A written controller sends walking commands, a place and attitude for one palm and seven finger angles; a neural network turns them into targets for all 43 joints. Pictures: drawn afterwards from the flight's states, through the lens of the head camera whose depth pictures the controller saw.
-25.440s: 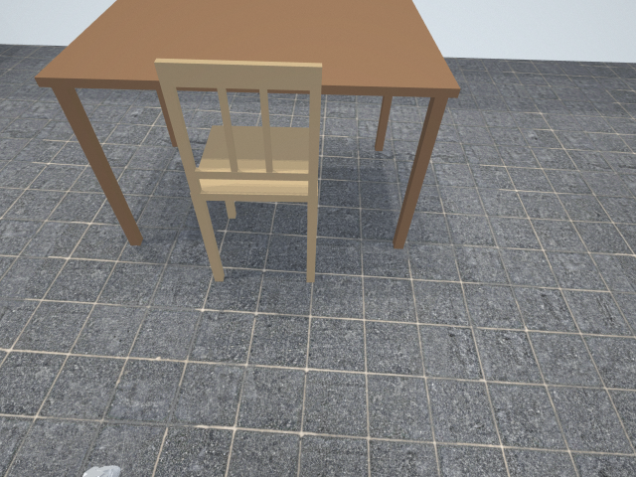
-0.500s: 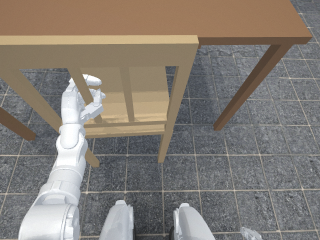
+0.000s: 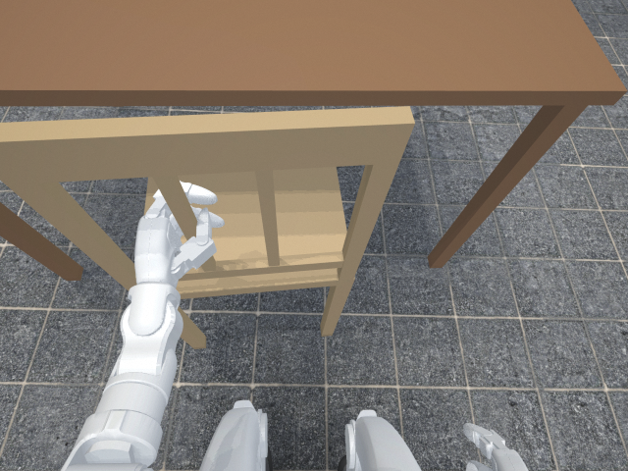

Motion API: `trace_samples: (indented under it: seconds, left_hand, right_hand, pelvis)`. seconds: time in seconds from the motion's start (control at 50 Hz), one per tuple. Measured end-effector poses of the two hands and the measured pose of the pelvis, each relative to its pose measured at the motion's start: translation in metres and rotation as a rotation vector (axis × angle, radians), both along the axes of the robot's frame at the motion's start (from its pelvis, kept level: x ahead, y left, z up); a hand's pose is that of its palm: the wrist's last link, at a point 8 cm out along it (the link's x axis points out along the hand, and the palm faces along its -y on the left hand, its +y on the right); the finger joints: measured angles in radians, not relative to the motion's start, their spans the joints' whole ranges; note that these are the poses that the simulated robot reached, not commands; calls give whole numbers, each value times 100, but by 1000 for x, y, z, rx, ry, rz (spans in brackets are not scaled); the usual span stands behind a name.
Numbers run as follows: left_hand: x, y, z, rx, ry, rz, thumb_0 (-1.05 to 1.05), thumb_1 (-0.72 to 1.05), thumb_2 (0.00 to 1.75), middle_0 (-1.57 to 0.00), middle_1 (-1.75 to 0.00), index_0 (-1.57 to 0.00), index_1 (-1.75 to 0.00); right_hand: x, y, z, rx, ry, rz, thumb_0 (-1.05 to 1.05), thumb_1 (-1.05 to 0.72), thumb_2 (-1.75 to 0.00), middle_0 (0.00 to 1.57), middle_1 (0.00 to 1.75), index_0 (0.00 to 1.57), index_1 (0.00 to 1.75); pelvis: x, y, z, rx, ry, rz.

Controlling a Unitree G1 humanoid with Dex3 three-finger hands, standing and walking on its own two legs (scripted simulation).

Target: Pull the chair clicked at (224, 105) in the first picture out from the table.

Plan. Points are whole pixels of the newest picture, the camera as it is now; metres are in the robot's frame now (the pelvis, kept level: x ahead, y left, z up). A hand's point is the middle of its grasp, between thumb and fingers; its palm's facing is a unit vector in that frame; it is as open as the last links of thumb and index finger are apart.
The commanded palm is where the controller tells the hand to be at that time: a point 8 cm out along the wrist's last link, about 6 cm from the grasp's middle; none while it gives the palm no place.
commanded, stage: hook a spindle and tug to test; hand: left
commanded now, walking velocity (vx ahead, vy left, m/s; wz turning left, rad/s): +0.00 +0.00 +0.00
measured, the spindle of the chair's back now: (191, 228) +0.42 +0.16 +0.01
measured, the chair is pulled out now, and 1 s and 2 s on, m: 0.03 0.14 0.20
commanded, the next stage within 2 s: step backward, pulling the chair out in 0.08 s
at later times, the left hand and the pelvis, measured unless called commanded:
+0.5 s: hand (204, 250) +0.37 +0.13 +0.03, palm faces +0.02 -0.99 -0.12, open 5.0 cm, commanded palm +0.35 +0.18 +0.03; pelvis +0.00 +0.01 +0.09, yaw -1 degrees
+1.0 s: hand (204, 325) +0.28 +0.12 +0.03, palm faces +0.04 -0.99 -0.14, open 5.0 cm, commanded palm +0.28 +0.17 +0.03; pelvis -0.06 -0.01 +0.10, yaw -1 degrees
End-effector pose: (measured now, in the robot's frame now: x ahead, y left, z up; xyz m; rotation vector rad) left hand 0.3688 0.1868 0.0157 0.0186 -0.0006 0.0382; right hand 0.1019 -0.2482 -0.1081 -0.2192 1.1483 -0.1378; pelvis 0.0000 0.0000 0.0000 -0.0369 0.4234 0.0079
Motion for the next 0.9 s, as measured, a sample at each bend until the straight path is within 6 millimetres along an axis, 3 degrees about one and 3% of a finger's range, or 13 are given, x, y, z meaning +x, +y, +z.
trace_samples:
  seconds: [0.22,0.3,0.4,0.56,0.7,0.9]
  left_hand:
    - [-8,1,2,27,20,0,1,79,84,-49,-145,-45,-145]
    - [-11,1,18,118,224,15,3,76,82,-47,-141,-45,-145]
    - [-17,-1,29,64,412,59,4,77,82,-35,-121,-47,-145]
    - [-20,-3,34,89,487,-3,5,77,80,-33,-116,-49,-145]
    - [-41,-5,35,99,486,-26,4,77,80,-32,-116,-49,-145]
    - [-89,-11,36,97,495,22,4,76,81,-33,-114,-49,-145]
  right_hand:
    - [11,0,1,-3,-41,-1,1,-91,-90,20,29,20,30]
    - [4,9,30,7,-19,-81,1,-91,-90,20,29,20,30]
    - [-10,14,71,-12,3,-107,1,-91,-90,20,30,20,30]
    - [-38,-6,101,-114,28,-152,1,-90,-90,20,30,21,30]
    - [-62,-10,106,-126,26,-183,1,-91,-90,20,30,20,30]
    - [-77,-2,87,-45,6,-136,1,-90,-90,20,30,20,30]
  pelvis:
    - [-6,-3,0,4,-29,4]
    - [-5,-1,34,11,-129,3]
    - [4,3,74,14,-187,-11]
    - [-3,11,95,0,-256,-20]
    - [-20,11,99,0,-300,-42]
    - [-46,-4,98,6,-352,-30]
